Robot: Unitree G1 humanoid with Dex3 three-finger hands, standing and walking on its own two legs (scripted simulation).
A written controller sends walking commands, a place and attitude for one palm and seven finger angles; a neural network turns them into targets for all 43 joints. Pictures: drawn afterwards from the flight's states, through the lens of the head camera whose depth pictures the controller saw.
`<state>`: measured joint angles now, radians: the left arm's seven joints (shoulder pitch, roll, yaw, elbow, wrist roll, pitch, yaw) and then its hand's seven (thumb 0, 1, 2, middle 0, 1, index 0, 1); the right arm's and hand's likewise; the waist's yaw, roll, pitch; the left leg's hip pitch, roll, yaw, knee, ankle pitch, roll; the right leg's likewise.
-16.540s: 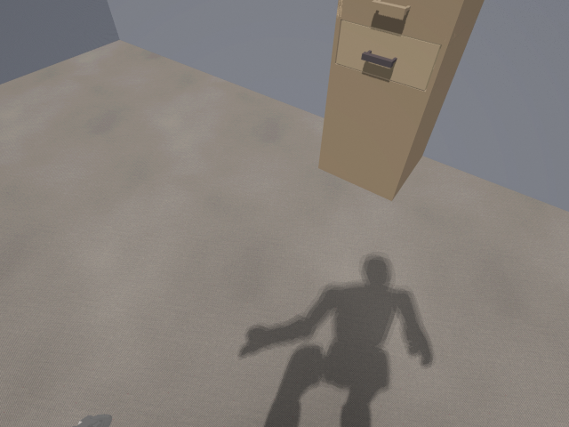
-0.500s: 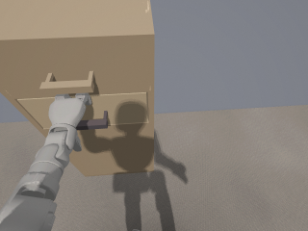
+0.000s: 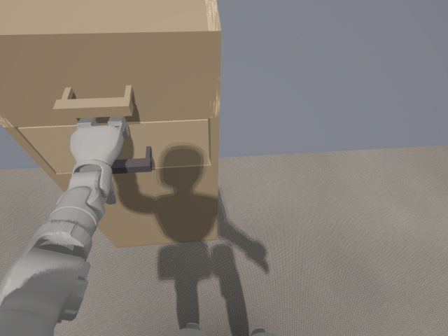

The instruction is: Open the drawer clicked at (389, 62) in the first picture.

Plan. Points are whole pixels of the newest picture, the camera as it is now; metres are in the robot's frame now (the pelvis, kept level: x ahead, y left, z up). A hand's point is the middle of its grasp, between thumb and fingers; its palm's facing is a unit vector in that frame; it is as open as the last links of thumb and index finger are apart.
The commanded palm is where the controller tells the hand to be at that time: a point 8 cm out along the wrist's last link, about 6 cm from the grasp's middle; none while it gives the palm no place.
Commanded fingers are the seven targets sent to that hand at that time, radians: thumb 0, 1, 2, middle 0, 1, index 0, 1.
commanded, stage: move the hooked fingers above the handle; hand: left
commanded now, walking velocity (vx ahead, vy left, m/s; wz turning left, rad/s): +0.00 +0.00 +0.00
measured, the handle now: (124, 159) +0.49 +0.23 -0.05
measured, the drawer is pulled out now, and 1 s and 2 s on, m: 0.00 0.00 0.00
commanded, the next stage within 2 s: none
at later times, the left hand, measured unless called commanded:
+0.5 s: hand (108, 159) +0.45 +0.24 +0.01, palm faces -0.01 +0.00 -1.00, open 13.6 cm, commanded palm +0.46 +0.22 +0.06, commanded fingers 0.00 -0.50 0.30 -0.30 -1.20 -0.30 -1.20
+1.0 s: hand (108, 159) +0.45 +0.24 +0.01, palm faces +0.00 +0.01 -1.00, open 13.6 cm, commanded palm +0.46 +0.22 +0.05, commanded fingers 0.00 -0.50 0.30 -0.30 -1.20 -0.30 -1.20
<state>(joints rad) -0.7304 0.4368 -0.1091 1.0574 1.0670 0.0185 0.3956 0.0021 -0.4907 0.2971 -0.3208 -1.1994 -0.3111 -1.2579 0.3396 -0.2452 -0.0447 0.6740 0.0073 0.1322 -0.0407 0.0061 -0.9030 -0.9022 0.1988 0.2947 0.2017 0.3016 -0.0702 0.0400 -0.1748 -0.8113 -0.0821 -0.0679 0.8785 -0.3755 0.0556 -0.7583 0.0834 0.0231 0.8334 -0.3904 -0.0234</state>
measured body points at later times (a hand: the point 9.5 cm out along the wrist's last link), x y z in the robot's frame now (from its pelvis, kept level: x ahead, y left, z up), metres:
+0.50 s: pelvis -0.02 +0.00 -0.01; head +0.07 +0.01 +0.43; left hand +0.44 +0.23 +0.07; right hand +0.04 -0.27 -0.13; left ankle +0.02 +0.08 -0.69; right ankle +0.00 -0.11 -0.69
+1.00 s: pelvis -0.04 +0.00 -0.02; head +0.05 +0.01 +0.42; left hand +0.44 +0.23 +0.07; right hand +0.00 -0.27 -0.14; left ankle +0.02 +0.08 -0.69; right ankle +0.00 -0.11 -0.69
